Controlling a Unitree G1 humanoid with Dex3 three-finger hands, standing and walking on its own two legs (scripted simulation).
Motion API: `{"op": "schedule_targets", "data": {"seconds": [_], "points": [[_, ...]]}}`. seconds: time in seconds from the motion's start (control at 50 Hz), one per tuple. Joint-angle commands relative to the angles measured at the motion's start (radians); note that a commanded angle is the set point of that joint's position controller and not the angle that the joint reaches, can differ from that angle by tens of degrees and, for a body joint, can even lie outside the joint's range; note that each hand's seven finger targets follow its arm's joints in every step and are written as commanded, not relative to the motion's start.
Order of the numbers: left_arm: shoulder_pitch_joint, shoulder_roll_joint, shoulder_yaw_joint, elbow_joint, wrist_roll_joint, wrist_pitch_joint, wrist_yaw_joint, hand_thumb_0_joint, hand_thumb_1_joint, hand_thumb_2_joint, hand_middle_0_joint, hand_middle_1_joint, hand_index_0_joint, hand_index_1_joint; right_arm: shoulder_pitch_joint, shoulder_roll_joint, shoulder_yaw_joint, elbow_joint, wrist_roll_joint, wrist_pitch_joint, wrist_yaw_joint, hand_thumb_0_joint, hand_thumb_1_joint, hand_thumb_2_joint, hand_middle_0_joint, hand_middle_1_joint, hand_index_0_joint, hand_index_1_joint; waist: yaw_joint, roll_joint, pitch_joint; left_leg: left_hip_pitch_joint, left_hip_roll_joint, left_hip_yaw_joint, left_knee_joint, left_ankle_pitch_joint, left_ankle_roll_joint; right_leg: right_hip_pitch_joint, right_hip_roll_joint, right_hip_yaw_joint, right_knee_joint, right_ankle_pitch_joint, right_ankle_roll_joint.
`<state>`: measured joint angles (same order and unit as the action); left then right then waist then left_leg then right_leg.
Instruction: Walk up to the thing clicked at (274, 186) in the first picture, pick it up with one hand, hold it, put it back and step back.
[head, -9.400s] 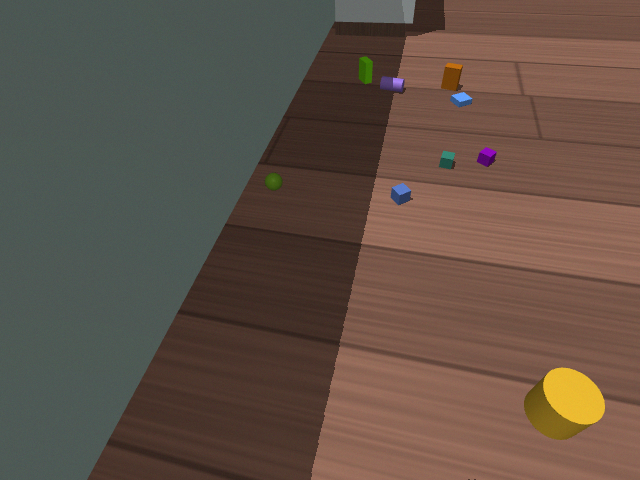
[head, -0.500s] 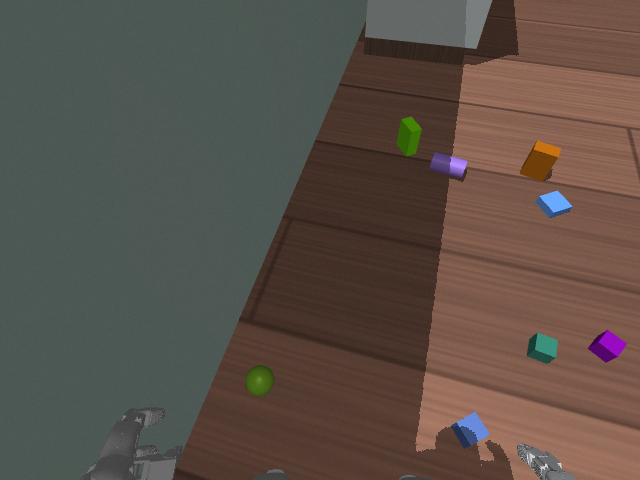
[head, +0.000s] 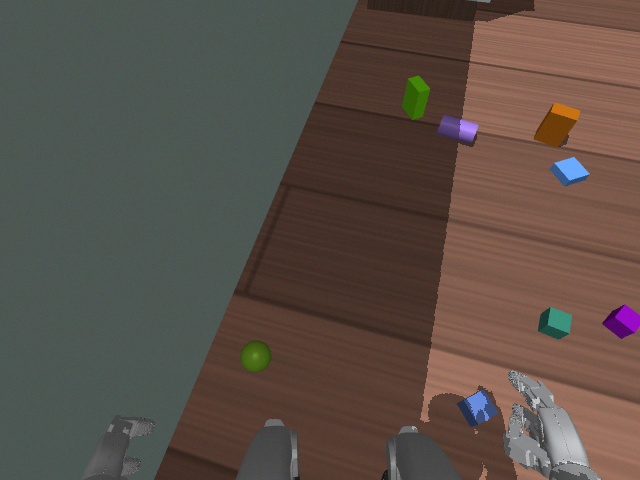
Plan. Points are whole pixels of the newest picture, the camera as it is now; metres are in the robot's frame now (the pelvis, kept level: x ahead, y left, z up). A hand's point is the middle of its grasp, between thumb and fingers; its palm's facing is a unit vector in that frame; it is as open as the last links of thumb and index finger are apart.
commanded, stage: rise first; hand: left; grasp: from above
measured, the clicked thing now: (255, 356) +0.42 +0.22 -0.64
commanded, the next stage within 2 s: none
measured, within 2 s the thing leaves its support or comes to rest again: neither
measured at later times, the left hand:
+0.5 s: hand (177, 433) +0.20 +0.28 -0.29, palm faces -0.41 -0.59 -0.69, open 14.0 cm
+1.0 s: hand (200, 386) +0.30 +0.30 -0.43, palm faces -0.47 -0.21 -0.85, open 14.1 cm
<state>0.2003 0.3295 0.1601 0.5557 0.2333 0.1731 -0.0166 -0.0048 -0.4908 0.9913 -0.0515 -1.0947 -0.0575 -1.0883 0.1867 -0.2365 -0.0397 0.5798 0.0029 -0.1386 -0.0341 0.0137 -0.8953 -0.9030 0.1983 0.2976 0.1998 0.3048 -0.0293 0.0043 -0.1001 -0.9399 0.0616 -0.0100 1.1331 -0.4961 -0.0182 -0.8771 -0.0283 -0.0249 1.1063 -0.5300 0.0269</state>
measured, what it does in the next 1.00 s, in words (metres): lowers itself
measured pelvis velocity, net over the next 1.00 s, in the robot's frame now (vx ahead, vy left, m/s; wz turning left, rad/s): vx -0.09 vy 0.00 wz -0.08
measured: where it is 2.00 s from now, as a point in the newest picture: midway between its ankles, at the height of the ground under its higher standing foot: outside the picture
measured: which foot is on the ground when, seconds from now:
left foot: down 0.00-1.00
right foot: down 0.00-1.00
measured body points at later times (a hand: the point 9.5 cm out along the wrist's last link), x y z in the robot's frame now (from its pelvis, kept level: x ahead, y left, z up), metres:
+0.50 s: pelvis -0.04 +0.00 -0.14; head +0.13 +0.01 +0.27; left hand +0.22 +0.31 -0.24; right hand +0.16 -0.27 -0.25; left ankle +0.02 +0.13 -0.65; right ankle +0.00 -0.14 -0.65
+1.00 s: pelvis -0.09 +0.00 -0.29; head +0.13 +0.02 +0.11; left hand +0.32 +0.31 -0.38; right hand +0.01 -0.28 -0.42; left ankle +0.02 +0.13 -0.65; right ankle +0.00 -0.14 -0.65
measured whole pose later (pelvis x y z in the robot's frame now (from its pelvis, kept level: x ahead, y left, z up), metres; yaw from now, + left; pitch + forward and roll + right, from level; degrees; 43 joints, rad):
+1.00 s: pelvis -0.09 +0.00 -0.29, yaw -4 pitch +33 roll -5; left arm -0.57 0.64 0.16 1.03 0.98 -0.25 0.17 0.00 -0.54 1.04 -0.06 -1.06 -0.06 -1.06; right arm 0.13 -0.27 -0.05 0.73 -0.05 -0.06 0.07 0.01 -0.88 -0.90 0.20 0.30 0.20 0.30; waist -0.07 0.01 -0.10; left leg -2.12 0.06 -0.11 2.16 -0.62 -0.02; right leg -2.03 0.00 -0.03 2.14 -0.68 0.03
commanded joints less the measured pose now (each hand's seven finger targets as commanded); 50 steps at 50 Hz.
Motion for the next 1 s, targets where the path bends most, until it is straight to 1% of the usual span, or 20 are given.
{"op": "schedule_targets", "data": {"seconds": [0.0, 0.08, 0.1, 0.12, 0.16, 0.22, 0.24, 0.28, 0.36, 0.38, 0.42, 0.48, 0.56, 0.64, 0.74, 0.86, 0.88, 0.92, 0.96, 0.98], "points": [[0.057, 0.191, 0.077, -0.154, 0.03, -0.007, 0.026, 0.0, -0.524, 0.971, -0.041, -1.096, -0.045, -1.092, 0.018, -0.145, -0.055, -0.127, -0.005, -0.054, -0.005, 0.0, -0.873, -0.895, 0.2, 0.3, 0.2, 0.3, 0.004, 0.064, -0.261, 0.163, -0.036, 0.011, -0.085, 0.253, 0.026, 0.044, 0.031, -0.012, -0.095, 0.244, -0.04], [0.069, 0.184, 0.063, -0.25, 0.04, -0.01, 0.025, 0.0, -0.522, 0.964, -0.039, -1.101, -0.045, -1.094, -0.007, -0.14, -0.055, -0.157, -0.002, -0.069, -0.001, 0.0, -0.869, -0.894, 0.2, 0.3, 0.199, 0.3, 0.007, 0.083, -0.29, 0.123, -0.038, 0.006, -0.045, 0.212, 0.026, -0.01, 0.034, -0.011, -0.051, 0.209, -0.043], [0.082, 0.193, 0.069, -0.229, 0.046, -0.008, 0.028, 0.0, -0.518, 0.965, -0.037, -1.102, -0.043, -1.095, 0.008, -0.144, -0.057, -0.146, -0.002, -0.069, 0.0, 0.0, -0.864, -0.892, 0.2, 0.3, 0.2, 0.3, -0.002, 0.071, -0.302, 0.115, -0.037, 0.006, -0.03, 0.225, 0.027, -0.014, 0.034, -0.013, -0.04, 0.224, -0.041], [0.039, 0.185, 0.048, -0.248, 0.054, -0.015, 0.027, 0.0, -0.527, 0.958, -0.045, -1.105, -0.053, -1.097, -0.01, -0.148, -0.055, -0.152, -0.001, -0.073, 0.002, 0.0, -0.883, -0.897, 0.2, 0.3, 0.2, 0.3, -0.015, 0.061, -0.3, 0.087, -0.034, -0.005, -0.01, 0.214, 0.028, -0.043, 0.036, -0.017, -0.015, 0.213, -0.041], [0.007, 0.208, 0.065, -0.209, 0.076, -0.032, 0.032, 0.0, -0.541, 0.963, -0.045, -1.104, -0.05, -1.099, -0.02, -0.152, -0.053, -0.147, -0.002, -0.08, 0.009, 0.0, -0.876, -0.896, 0.2, 0.3, 0.2, 0.3, -0.008, 0.062, -0.27, 0.022, -0.033, -0.015, 0.032, 0.178, 0.028, -0.12, 0.034, -0.017, 0.04, 0.177, -0.042], [-0.068, 0.211, 0.052, -0.15, 0.139, -0.089, 0.037, 0.0, -0.53, 0.975, -0.033, -1.087, -0.034, -1.086, -0.027, -0.158, -0.061, -0.129, -0.004, -0.093, 0.018, 0.0, -0.844, -0.887, 0.2, 0.3, 0.2, 0.3, -0.017, 0.064, -0.295, -0.062, -0.036, -0.016, 0.116, 0.137, 0.028, -0.226, 0.032, -0.01, 0.131, 0.14, -0.046], [-0.083, 0.208, 0.043, -0.138, 0.156, -0.111, 0.04, 0.0, -0.506, 0.966, -0.025, -1.096, -0.03, -1.089, -0.023, -0.164, -0.063, -0.116, -0.005, -0.097, 0.024, 0.0, -0.83, -0.882, 0.2, 0.3, 0.2, 0.3, -0.012, 0.07, -0.315, -0.076, -0.033, -0.027, 0.139, 0.163, 0.025, -0.263, 0.031, -0.012, 0.173, 0.154, -0.048], [-0.136, 0.243, 0.051, -0.129, 0.209, -0.155, 0.047, 0.0, -0.519, 0.981, -0.027, -1.093, -0.03, -1.09, -0.034, -0.177, -0.069, -0.111, -0.004, -0.104, 0.031, 0.0, -0.836, -0.885, 0.2, 0.3, 0.2, 0.3, 0.0, 0.09, -0.372, -0.104, -0.031, -0.037, 0.187, 0.142, 0.021, -0.339, 0.03, -0.009, 0.239, 0.127, -0.051], [-0.237, 0.268, 0.035, -0.078, 0.306, -0.227, 0.084, 0.0, -0.519, 0.996, -0.026, -1.093, -0.027, -1.093, -0.048, -0.193, -0.078, -0.079, -0.003, -0.109, 0.041, 0.0, -0.831, -0.884, 0.2, 0.3, 0.2, 0.3, -0.008, 0.101, -0.438, -0.208, -0.033, -0.043, 0.289, 0.103, 0.019, -0.465, 0.032, -0.008, 0.348, 0.107, -0.052], [-0.263, 0.304, 0.058, -0.054, 0.324, -0.242, 0.095, 0.0, -0.506, 0.984, -0.026, -1.102, -0.032, -1.096, -0.049, -0.197, -0.079, -0.07, -0.003, -0.107, 0.044, 0.0, -0.834, -0.885, 0.2, 0.3, 0.2, 0.3, 0.005, 0.101, -0.458, -0.233, -0.034, -0.043, 0.319, 0.116, 0.021, -0.486, 0.031, -0.008, 0.375, 0.113, -0.052], [-0.313, 0.334, 0.067, -0.01, 0.379, -0.267, 0.117, 0.0, -0.541, 1.011, -0.038, -1.085, -0.034, -1.089, -0.049, -0.202, -0.083, -0.055, -0.003, -0.099, 0.052, 0.0, -0.853, -0.89, 0.2, 0.3, 0.2, 0.3, 0.017, 0.098, -0.511, -0.28, -0.037, -0.04, 0.377, 0.118, 0.022, -0.539, 0.034, -0.008, 0.426, 0.11, -0.054], [-0.386, 0.362, 0.071, 0.054, 0.439, -0.29, 0.146, 0.0, -0.541, 1.017, -0.042, -1.084, -0.039, -1.088, -0.044, -0.21, -0.089, -0.03, -0.011, -0.085, 0.062, 0.0, -0.856, -0.891, 0.2, 0.3, 0.2, 0.3, 0.022, 0.076, -0.571, -0.359, -0.039, -0.023, 0.474, 0.124, 0.028, -0.583, 0.039, -0.013, 0.485, 0.115, -0.052], [-0.554, 0.454, 0.095, 0.091, 0.512, -0.323, 0.172, 0.0, -0.56, 1.031, -0.051, -1.082, -0.046, -1.089, -0.027, -0.216, -0.092, 0.004, -0.021, -0.066, 0.069, 0.0, -0.871, -0.896, 0.2, 0.3, 0.2, 0.3, 0.024, 0.066, -0.636, -0.468, -0.04, -0.004, 0.587, 0.089, 0.037, -0.624, 0.042, -0.012, 0.547, 0.097, -0.047], [-0.69, 0.502, 0.092, 0.128, 0.561, -0.349, 0.183, 0.0, -0.56, 1.042, -0.046, -1.076, -0.039, -1.085, -0.007, -0.224, -0.1, 0.03, -0.028, -0.045, 0.074, 0.0, -0.862, -0.895, 0.2, 0.3, 0.2, 0.3, 0.023, 0.073, -0.696, -0.502, -0.035, -0.007, 0.654, 0.048, 0.038, -0.69, 0.045, -0.025, 0.602, 0.051, -0.049], [-0.807, 0.554, 0.084, 0.206, 0.632, -0.369, 0.192, 0.0, -0.563, 1.051, -0.041, -1.073, -0.035, -1.082, 0.028, -0.236, -0.1, 0.058, -0.037, -0.012, 0.076, 0.0, -0.859, -0.895, 0.2, 0.3, 0.2, 0.3, 0.013, 0.079, -0.715, -0.564, -0.034, -0.008, 0.713, -0.01, 0.041, -0.751, 0.048, -0.044, 0.656, -0.003, -0.051], [-0.9, 0.607, 0.092, 0.309, 0.7, -0.404, 0.21, 0.0, -0.566, 1.047, -0.047, -1.058, -0.042, -1.064, 0.047, -0.237, -0.086, 0.074, -0.044, 0.032, 0.087, 0.0, -0.876, -0.898, 0.199, 0.3, 0.2, 0.3, 0.001, 0.085, -0.638, -0.67, -0.039, -0.024, 0.757, -0.085, 0.044, -0.845, 0.054, -0.068, 0.725, -0.073, -0.055], [-0.913, 0.595, 0.076, 0.333, 0.716, -0.413, 0.215, 0.0, -0.565, 1.046, -0.047, -1.054, -0.043, -1.059, 0.043, -0.235, -0.083, 0.076, -0.048, 0.039, 0.088, 0.0, -0.878, -0.898, 0.2, 0.3, 0.2, 0.3, -0.01, 0.081, -0.608, -0.709, -0.04, -0.02, 0.772, -0.11, 0.047, -0.864, 0.055, -0.069, 0.726, -0.097, -0.054], [-0.965, 0.64, 0.093, 0.344, 0.743, -0.43, 0.232, 0.0, -0.556, 1.033, -0.051, -1.045, -0.052, -1.044, 0.048, -0.238, -0.077, 0.082, -0.054, 0.052, 0.092, 0.0, -0.886, -0.9, 0.199, 0.3, 0.2, 0.3, -0.015, 0.078, -0.616, -0.722, -0.042, -0.02, 0.795, -0.113, 0.048, -0.88, 0.057, -0.07, 0.741, -0.106, -0.055], [-0.974, 0.614, 0.072, 0.389, 0.768, -0.442, 0.246, 0.0, -0.554, 1.031, -0.052, -1.031, -0.053, -1.03, 0.045, -0.24, -0.074, 0.093, -0.062, 0.063, 0.098, 0.0, -0.891, -0.9, 0.2, 0.3, 0.2, 0.3, -0.023, 0.107, -0.571, -0.73, -0.04, -0.028, 0.804, -0.137, 0.045, -0.94, 0.056, -0.079, 0.768, -0.122, -0.057], [-0.999, 0.639, 0.078, 0.386, 0.787, -0.45, 0.257, 0.0, -0.57, 1.048, -0.055, -1.018, -0.049, -1.025, 0.048, -0.24, -0.071, 0.091, -0.065, 0.068, 0.1, 0.0, -0.893, -0.901, 0.2, 0.3, 0.2, 0.3, -0.019, 0.123, -0.587, -0.741, -0.042, -0.025, 0.81, -0.142, 0.043, -0.931, 0.058, -0.079, 0.775, -0.127, -0.06]]}}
